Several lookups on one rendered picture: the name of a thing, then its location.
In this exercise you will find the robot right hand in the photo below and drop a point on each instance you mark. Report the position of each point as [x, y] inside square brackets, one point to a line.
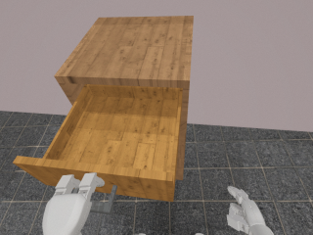
[243, 217]

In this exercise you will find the drawer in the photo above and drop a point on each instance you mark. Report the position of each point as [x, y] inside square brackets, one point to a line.
[129, 135]

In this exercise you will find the robot left hand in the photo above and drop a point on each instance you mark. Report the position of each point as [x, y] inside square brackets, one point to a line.
[66, 212]

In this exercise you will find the handle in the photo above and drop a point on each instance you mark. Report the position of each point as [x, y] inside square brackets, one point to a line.
[102, 207]

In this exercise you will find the right robot forearm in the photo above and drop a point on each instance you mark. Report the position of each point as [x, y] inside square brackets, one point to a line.
[259, 229]

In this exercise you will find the cabinet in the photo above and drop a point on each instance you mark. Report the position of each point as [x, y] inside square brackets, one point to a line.
[134, 51]

